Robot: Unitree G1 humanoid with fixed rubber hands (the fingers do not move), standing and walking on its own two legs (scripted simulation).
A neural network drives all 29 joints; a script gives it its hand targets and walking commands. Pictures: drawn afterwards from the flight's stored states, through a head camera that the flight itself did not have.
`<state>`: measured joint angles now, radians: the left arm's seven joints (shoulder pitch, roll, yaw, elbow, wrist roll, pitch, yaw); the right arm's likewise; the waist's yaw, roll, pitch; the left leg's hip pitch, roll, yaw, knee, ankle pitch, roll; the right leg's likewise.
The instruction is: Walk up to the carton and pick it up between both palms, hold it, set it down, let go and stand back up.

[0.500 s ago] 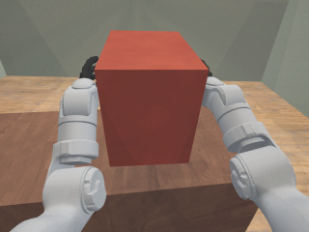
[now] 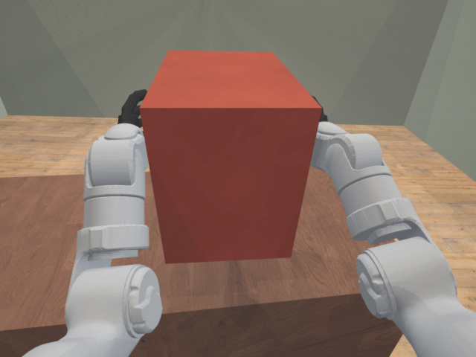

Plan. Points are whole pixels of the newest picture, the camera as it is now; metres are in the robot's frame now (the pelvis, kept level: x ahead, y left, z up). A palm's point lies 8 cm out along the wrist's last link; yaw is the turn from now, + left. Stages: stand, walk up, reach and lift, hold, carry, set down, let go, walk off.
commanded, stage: hold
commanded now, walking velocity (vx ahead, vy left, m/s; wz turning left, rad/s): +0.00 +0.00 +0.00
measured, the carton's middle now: (225, 146) +0.39 +0.01 +0.26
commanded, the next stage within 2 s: set down in 0.86 s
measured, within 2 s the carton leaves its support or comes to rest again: neither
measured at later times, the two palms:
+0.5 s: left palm (127, 143) +0.33 +0.15 +0.30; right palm (326, 138) +0.33 -0.14 +0.30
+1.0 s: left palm (129, 124) +0.36 +0.15 +0.31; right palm (315, 127) +0.37 -0.13 +0.31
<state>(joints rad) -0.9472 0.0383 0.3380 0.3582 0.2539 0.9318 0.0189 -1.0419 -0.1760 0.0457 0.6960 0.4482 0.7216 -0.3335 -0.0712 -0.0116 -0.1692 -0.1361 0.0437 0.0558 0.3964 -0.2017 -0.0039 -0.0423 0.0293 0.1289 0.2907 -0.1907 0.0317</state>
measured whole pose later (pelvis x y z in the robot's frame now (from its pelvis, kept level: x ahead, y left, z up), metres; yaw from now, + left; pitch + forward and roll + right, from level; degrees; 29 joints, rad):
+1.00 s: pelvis +0.00 +0.00 +0.00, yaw +0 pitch -3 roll -1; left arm -0.95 0.04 0.32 0.30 0.25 0.90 0.04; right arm -1.05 -0.18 0.06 0.69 0.46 0.64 -0.32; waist -0.07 -0.01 -0.18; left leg -0.13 0.04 0.05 0.38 -0.20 0.00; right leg -0.04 0.03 0.13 0.28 -0.19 0.03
